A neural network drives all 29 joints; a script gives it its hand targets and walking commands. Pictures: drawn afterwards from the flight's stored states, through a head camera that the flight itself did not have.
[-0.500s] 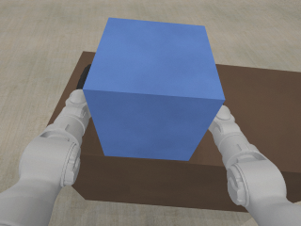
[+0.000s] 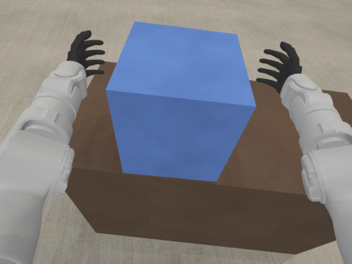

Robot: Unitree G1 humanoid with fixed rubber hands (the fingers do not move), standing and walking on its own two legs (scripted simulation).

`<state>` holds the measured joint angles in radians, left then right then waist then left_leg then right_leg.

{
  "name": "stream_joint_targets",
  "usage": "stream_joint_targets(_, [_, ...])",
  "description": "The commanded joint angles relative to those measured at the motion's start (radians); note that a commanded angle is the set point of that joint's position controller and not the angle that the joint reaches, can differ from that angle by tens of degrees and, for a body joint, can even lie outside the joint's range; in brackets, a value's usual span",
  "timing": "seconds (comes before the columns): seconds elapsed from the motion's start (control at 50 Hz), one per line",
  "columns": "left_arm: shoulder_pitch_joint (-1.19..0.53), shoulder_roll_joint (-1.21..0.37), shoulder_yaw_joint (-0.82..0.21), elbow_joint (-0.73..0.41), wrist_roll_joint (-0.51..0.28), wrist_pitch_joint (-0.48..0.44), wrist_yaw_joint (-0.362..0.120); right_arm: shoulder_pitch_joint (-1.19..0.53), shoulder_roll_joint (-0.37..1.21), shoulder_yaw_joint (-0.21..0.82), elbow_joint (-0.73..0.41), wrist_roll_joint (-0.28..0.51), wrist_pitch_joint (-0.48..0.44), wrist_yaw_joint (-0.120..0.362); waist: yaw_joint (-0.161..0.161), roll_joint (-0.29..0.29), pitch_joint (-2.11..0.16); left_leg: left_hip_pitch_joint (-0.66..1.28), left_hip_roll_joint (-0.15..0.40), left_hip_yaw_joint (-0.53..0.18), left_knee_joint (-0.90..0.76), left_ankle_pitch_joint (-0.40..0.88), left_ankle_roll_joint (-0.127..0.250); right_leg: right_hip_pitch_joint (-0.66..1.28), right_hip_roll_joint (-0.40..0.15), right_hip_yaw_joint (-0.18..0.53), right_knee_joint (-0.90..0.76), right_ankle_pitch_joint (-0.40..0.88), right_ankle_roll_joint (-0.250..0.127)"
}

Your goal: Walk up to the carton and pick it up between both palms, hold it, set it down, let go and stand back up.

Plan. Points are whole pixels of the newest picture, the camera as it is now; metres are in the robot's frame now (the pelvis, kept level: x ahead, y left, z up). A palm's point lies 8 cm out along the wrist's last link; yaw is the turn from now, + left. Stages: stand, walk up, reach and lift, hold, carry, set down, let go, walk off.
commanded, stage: set down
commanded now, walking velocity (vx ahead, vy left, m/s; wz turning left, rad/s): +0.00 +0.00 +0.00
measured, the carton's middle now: (177, 106) +0.50 -0.02 +0.08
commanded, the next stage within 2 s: none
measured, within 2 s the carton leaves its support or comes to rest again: neither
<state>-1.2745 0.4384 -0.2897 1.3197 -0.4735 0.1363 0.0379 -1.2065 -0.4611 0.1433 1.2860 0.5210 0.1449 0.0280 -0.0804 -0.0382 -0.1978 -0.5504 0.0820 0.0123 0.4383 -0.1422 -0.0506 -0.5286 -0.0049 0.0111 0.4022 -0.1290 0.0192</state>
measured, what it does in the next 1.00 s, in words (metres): stands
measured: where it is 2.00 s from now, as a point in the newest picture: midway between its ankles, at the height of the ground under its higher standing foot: outside the picture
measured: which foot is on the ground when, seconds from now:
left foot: down 0.00-1.00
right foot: down 0.00-1.00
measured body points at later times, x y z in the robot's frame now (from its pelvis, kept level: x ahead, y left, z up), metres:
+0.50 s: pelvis +0.02 +0.00 +0.01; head +0.05 +0.02 +0.46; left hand +0.52 +0.19 +0.23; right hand +0.47 -0.27 +0.24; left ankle +0.03 +0.15 -0.74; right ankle +0.03 -0.14 -0.74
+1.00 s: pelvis +0.01 +0.01 +0.01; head +0.02 +0.03 +0.46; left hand +0.46 +0.21 +0.19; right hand +0.43 -0.24 +0.19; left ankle +0.03 +0.15 -0.74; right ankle +0.03 -0.13 -0.74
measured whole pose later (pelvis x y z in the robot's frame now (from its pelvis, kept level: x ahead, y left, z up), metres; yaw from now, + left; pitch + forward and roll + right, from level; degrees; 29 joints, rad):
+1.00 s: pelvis +0.01 +0.01 +0.01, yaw +1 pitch +3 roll -1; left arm -0.89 0.43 -0.04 0.74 -0.27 0.47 -0.04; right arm -0.84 -0.43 0.03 0.86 0.46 0.29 -0.04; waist -0.08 -0.03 -0.06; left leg -0.24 0.06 0.00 0.34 -0.14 -0.04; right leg -0.19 -0.02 -0.01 0.26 -0.11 0.03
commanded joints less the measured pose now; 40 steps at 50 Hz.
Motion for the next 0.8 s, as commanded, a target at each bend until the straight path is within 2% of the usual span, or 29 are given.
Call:
stream_joint_targets(0.0, [-0.591, 0.192, 0.059, -0.173, 0.002, -0.009, 0.014, -0.498, -0.179, -0.097, -0.181, -0.055, -0.014, -0.030, -0.002, 0.117, -0.634, 0.328, -0.089, 0.023, 0.013, 0.004, 0.004, 0.088, 0.050, -0.077, -0.011, 0.176, -0.013])
stream_joint_targets(0.08, [-0.577, 0.199, 0.105, -0.213, 0.026, 0.057, -0.004, -0.524, -0.192, -0.135, -0.249, -0.094, 0.013, -0.083, -0.033, 0.087, -0.675, 0.353, -0.104, 0.027, 0.037, 0.129, -0.003, 0.184, 0.059, -0.074, 0.001, 0.368, 0.007])
stream_joint_targets(0.16, [-0.541, 0.197, 0.136, -0.262, 0.045, 0.130, -0.024, -0.530, -0.198, -0.129, -0.294, -0.073, 0.049, -0.107, -0.050, 0.066, -0.643, 0.413, -0.107, 0.017, 0.038, 0.263, -0.002, 0.258, 0.067, -0.077, -0.013, 0.487, 0.024])
stream_joint_targets(0.18, [-0.508, 0.176, 0.112, -0.090, 0.060, 0.151, -0.038, -0.509, -0.190, -0.117, -0.148, -0.099, 0.075, -0.109, -0.061, 0.058, -0.471, 0.381, -0.101, -0.006, 0.011, 0.198, 0.007, 0.238, 0.067, -0.084, -0.044, 0.387, 0.023])
stream_joint_targets(0.22, [-0.474, 0.152, 0.082, -0.051, 0.046, 0.153, -0.054, -0.479, -0.183, -0.095, -0.112, -0.084, 0.090, -0.101, -0.062, 0.056, -0.369, 0.406, -0.094, -0.013, -0.026, 0.152, 0.013, 0.202, 0.072, -0.090, -0.090, 0.271, 0.013])
stream_joint_targets(0.26, [-0.457, 0.145, 0.061, -0.042, 0.031, 0.141, -0.059, -0.462, -0.155, -0.060, -0.115, -0.063, 0.097, -0.092, -0.060, 0.056, -0.327, 0.425, -0.090, -0.023, -0.034, 0.146, 0.022, 0.166, 0.071, -0.086, -0.106, 0.224, 0.005])
stream_joint_targets(0.3, [-0.477, 0.147, 0.059, -0.101, 0.021, 0.125, -0.056, -0.470, -0.146, -0.045, -0.175, -0.044, 0.093, -0.083, -0.052, 0.066, -0.373, 0.449, -0.088, -0.025, -0.032, 0.179, 0.026, 0.164, 0.070, -0.086, -0.106, 0.236, 0.001])
stream_joint_targets(0.36, [-0.491, 0.178, 0.097, -0.269, 0.034, 0.129, -0.037, -0.468, -0.168, -0.045, -0.298, -0.021, 0.084, -0.072, -0.022, 0.087, -0.508, 0.517, -0.087, -0.018, -0.009, 0.312, 0.016, 0.190, 0.075, -0.092, -0.087, 0.334, 0.003])
stream_joint_targets(0.42, [-0.466, 0.222, 0.182, -0.501, 0.080, 0.190, -0.017, -0.427, -0.226, -0.068, -0.430, -0.004, 0.094, -0.069, 0.008, 0.101, -0.642, 0.597, -0.089, -0.007, 0.019, 0.480, -0.005, 0.276, 0.087, -0.088, -0.066, 0.498, 0.012])
stream_joint_targets(0.46, [-0.421, 0.241, 0.241, -0.590, 0.121, 0.249, -0.015, -0.380, -0.255, -0.082, -0.459, 0.001, 0.109, -0.070, 0.021, 0.091, -0.647, 0.597, -0.095, 0.002, 0.020, 0.530, -0.014, 0.347, 0.091, -0.077, -0.061, 0.582, 0.016])
stream_joint_targets(0.5, [-0.382, 0.248, 0.277, -0.585, 0.152, 0.291, -0.021, -0.346, -0.264, -0.093, -0.431, -0.003, 0.126, -0.069, 0.024, 0.068, -0.584, 0.536, -0.104, 0.010, -0.003, 0.486, -0.009, 0.410, 0.088, -0.064, -0.060, 0.603, 0.019])
stream_joint_targets(0.54, [-0.363, 0.248, 0.286, -0.559, 0.162, 0.314, -0.022, -0.335, -0.266, -0.096, -0.397, -0.001, 0.142, -0.067, 0.022, 0.057, -0.509, 0.495, -0.107, 0.014, -0.029, 0.411, 0.002, 0.426, 0.085, -0.054, -0.069, 0.559, 0.021])
stream_joint_targets(0.66, [-0.328, 0.192, 0.224, -0.467, 0.121, 0.320, -0.036, -0.320, -0.220, -0.074, -0.356, 0.015, 0.169, -0.058, -0.004, 0.045, -0.328, 0.467, -0.100, 0.011, -0.071, 0.214, 0.033, 0.359, 0.066, -0.034, -0.121, 0.341, 0.012])
stream_joint_targets(0.72, [-0.284, 0.163, 0.200, -0.466, 0.103, 0.303, -0.055, -0.279, -0.201, -0.076, -0.393, 0.008, 0.163, -0.056, -0.017, 0.046, -0.319, 0.483, -0.099, 0.008, -0.076, 0.204, 0.035, 0.359, 0.062, -0.037, -0.128, 0.316, 0.009])
stream_joint_targets(0.78, [-0.158, 0.132, 0.215, -0.527, 0.129, 0.291, -0.079, -0.151, -0.190, -0.084, -0.442, -0.007, 0.145, -0.059, -0.024, 0.047, -0.326, 0.533, -0.100, 0.004, -0.072, 0.277, 0.024, 0.406, 0.067, -0.042, -0.127, 0.369, 0.008])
